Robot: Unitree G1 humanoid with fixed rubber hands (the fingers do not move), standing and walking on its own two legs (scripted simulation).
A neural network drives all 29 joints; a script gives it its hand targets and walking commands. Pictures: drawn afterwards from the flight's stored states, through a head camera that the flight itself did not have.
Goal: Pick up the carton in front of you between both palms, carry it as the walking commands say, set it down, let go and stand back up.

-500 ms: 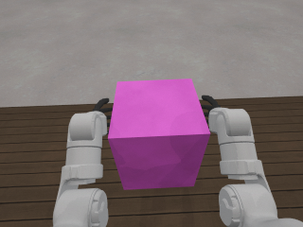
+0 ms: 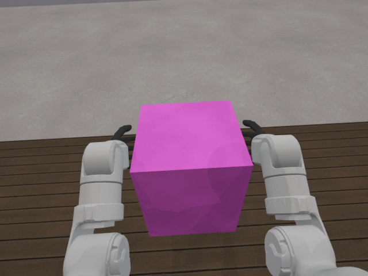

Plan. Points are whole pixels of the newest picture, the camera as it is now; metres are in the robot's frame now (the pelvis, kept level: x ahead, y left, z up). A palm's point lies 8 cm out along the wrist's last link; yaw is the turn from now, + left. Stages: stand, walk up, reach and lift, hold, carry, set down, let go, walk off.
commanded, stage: carry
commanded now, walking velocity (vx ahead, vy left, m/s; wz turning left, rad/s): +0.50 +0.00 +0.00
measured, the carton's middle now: (189, 169) +0.35 +0.00 +0.05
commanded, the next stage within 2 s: none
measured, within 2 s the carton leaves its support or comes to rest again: neither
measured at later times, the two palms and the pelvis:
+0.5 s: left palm (144, 111) +0.52 +0.12 +0.10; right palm (248, 103) +0.54 -0.18 +0.10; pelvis +0.17 -0.04 -0.01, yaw -1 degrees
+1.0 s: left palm (154, 82) +0.83 +0.12 +0.02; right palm (229, 80) +0.80 -0.18 +0.03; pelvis +0.47 -0.01 -0.05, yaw -1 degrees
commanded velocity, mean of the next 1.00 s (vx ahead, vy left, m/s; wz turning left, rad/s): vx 0.50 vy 0.00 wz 0.00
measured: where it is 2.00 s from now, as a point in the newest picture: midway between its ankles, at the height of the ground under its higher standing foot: (194, 167)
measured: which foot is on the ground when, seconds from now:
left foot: down 0.00-0.20, up 0.22-0.64, down 0.66-1.00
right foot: down 0.00-0.66, up 0.68-1.00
